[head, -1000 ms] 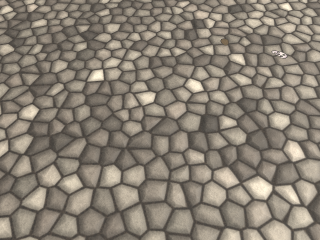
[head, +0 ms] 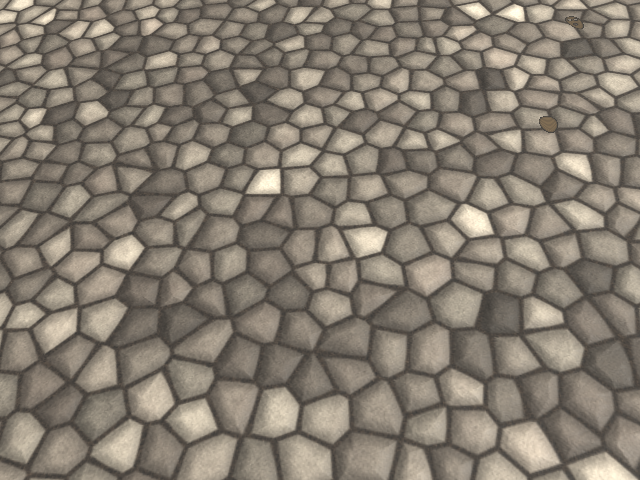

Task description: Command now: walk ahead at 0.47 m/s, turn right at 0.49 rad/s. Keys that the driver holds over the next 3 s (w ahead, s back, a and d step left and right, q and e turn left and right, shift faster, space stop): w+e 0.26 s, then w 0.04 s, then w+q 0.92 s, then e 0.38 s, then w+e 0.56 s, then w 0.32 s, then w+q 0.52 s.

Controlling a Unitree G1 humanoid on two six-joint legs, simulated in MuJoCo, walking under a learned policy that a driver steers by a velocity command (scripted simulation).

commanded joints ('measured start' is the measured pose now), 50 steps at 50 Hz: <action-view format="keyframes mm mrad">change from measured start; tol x32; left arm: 1 65 169 42 -26 2 -4 13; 29 -487 83 -24 -225 31 5 -31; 50 -124 112 22 -73 23 -55 16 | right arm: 1 -202 -40 5 -126 9 -17 3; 10 321 -230 -50 -34 -6 -53 -70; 50 -52 21 -29 -34 17 25 34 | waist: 1 32 -129 55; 11 -90 277 -375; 24 -54 29 43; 35 49 -305 -288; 50 -27 -128 56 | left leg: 1 -89 -48 60 -125 70 -15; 9 664 -49 -21 -410 74 106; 11 972 418 -754 -574 -239 253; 16 488 197 -274 -684 1 207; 30 523 134 -169 -647 348 215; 37 -44 -38 -55 295 -258 127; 50 -34 26 48 -60 153 66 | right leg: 1 9 -200 163 -14 529 -99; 8 -44 -191 187 275 865 -8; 11 -531 48 -2 999 -321 33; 12 -599 -53 -10 1049 -218 20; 32 -277 -96 -177 253 103 81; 36 203 -562 501 28 -248 -109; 50 -70 -345 -272 -87 367 -29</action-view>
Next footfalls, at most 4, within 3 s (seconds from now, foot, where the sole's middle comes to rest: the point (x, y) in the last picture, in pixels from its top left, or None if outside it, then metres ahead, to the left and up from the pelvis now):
0.18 left None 0.30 0.10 -0.78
0.68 right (442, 465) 0.51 -0.14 -0.78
1.18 left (333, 350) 0.77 0.09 -0.78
1.72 right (381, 293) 0.93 -0.03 -0.78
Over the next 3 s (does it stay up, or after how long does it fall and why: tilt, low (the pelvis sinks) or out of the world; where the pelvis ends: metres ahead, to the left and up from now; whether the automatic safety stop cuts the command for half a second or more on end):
stays up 1.39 -0.03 0.00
